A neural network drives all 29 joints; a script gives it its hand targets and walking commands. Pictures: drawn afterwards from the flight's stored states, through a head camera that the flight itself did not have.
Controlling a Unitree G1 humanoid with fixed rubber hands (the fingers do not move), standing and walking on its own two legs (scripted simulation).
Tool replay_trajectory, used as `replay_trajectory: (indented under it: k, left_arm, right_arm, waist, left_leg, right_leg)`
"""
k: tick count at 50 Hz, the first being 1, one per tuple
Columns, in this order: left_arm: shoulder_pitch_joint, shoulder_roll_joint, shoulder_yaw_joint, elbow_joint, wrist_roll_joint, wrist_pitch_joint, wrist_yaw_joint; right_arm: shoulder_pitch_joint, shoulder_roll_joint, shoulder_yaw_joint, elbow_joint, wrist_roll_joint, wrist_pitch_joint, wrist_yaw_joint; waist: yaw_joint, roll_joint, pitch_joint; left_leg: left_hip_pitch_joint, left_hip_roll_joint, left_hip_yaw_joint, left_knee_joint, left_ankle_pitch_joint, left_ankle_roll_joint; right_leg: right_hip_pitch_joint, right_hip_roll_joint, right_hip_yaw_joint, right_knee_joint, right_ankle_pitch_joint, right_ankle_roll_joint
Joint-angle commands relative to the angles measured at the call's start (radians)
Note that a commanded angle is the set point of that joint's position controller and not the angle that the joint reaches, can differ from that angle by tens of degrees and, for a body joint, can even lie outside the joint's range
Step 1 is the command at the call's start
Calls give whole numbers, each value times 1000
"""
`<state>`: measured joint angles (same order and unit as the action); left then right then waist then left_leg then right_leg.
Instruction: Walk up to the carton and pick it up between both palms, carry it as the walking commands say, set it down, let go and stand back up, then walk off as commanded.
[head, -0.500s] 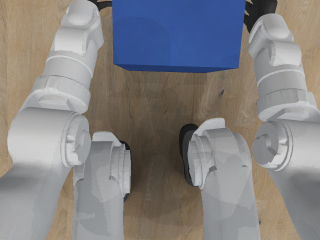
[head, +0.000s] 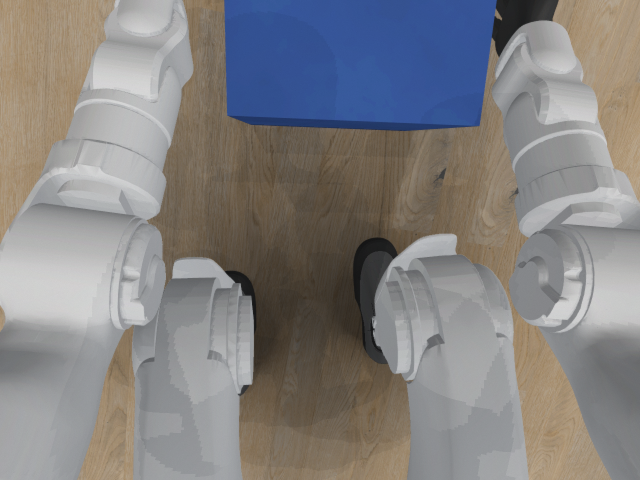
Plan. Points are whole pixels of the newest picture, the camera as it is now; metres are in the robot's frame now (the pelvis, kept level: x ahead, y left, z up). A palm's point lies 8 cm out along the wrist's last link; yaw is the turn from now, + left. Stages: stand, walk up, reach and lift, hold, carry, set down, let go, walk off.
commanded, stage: set down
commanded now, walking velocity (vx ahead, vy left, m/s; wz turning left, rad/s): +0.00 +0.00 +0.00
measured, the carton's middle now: out of the picture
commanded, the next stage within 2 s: let go in 1.78 s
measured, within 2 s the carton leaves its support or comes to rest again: neither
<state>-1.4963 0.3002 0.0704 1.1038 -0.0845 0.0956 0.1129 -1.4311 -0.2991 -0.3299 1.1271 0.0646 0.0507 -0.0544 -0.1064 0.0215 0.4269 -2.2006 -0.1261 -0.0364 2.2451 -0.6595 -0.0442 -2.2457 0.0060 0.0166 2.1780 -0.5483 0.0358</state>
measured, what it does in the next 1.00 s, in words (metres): rises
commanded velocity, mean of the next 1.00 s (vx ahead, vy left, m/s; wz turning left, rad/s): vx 0.00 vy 0.00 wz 0.00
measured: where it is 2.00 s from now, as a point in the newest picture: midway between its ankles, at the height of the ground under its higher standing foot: (306, 337)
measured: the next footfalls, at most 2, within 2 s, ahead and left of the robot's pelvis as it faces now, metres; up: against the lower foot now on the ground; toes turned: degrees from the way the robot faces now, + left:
none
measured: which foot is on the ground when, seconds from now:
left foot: down 0.00-1.00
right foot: down 0.00-1.00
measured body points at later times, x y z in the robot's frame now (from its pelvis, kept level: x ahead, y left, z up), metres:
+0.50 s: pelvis -0.01 -0.01 +0.00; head +0.36 -0.02 +0.25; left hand +0.59 +0.12 -0.16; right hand +0.52 -0.27 -0.16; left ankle +0.09 +0.11 -0.34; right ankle +0.12 -0.13 -0.34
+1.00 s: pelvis +0.00 -0.01 +0.10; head +0.34 -0.03 +0.40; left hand +0.60 +0.12 -0.01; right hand +0.53 -0.28 -0.01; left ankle +0.09 +0.11 -0.34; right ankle +0.12 -0.13 -0.34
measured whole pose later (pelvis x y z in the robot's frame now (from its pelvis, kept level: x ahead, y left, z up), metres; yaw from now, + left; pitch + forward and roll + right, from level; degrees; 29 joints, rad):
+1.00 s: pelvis +0.00 -0.01 +0.10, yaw +0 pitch +46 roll +1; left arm -1.35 0.36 0.15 0.98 -0.08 0.21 0.08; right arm -1.23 -0.33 -0.31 0.89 0.11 0.17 -0.05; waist -0.10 0.04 0.03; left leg -2.09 -0.06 -0.03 1.86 -0.58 -0.03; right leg -2.15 0.01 0.01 1.81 -0.47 0.01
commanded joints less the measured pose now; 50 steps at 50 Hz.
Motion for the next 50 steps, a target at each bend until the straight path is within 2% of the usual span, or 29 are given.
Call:
replay_trajectory:
  k: [1, 8, 14, 18, 24, 29, 33, 41, 50]
  left_arm:
    - [-284, 143, -17, -85, -37, -26, 15]
    - [-283, 133, -70, -30, -107, -28, -11]
    - [-283, 173, -50, -16, -98, -28, -18]
    - [-304, 205, -39, -55, -93, -26, -10]
    - [-309, 213, -54, -171, -118, 3, 13]
    - [-266, 208, -19, -176, -105, 38, 12]
    - [-224, 198, 19, -171, -76, 49, 2]
    - [-155, 177, 84, -170, -10, 64, -19]
    - [-141, 175, 95, -264, 4, 104, -32]
  right_arm:
    - [-226, -186, 18, -67, 48, -41, -25]
    - [-214, -198, 67, -20, 99, -50, -10]
    - [-209, -215, 78, -14, 118, -46, -3]
    - [-224, -241, 89, -51, 140, -43, -13]
    - [-223, -271, 115, -165, 175, -17, -41]
    - [-190, -247, 105, -190, 154, 24, -44]
    - [-151, -215, 82, -218, 123, 43, -35]
    - [-74, -175, 30, -269, 58, 73, -11]
    - [-31, -182, 2, -372, 38, 118, 6]
  waist:
    - [-64, 88, -1191]
    - [-90, 86, -1161]
    - [-72, 83, -1152]
    - [-61, 88, -1236]
    - [-64, 92, -1505]
    - [-52, 46, -1474]
    - [-47, 25, -1456]
    - [-36, 36, -1444]
    - [-45, 55, -1553]
  left_leg:
    - [412, 45, 41, -198, 344, -26]
    - [364, 67, 35, -194, 323, -13]
    - [347, 75, 39, -196, 294, -2]
    - [394, 76, 47, -193, 303, 0]
    - [528, 62, 79, -211, 326, -4]
    - [489, 53, 87, -270, 265, 10]
    - [459, 45, 92, -321, 267, 17]
    - [458, 31, 100, -443, 276, 19]
    - [592, 19, 110, -593, 296, 13]
  right_leg:
    - [642, 3, -50, -114, 419, -2]
    - [600, -17, -39, -125, 414, -15]
    - [578, -23, -32, -136, 387, -13]
    - [615, -21, -35, -140, 401, -12]
    - [779, -5, -59, -165, 447, -17]
    - [786, 2, -72, -223, 395, -15]
    - [793, 10, -72, -274, 406, -12]
    - [787, 24, -77, -392, 418, -6]
    - [878, 36, -92, -540, 433, -3]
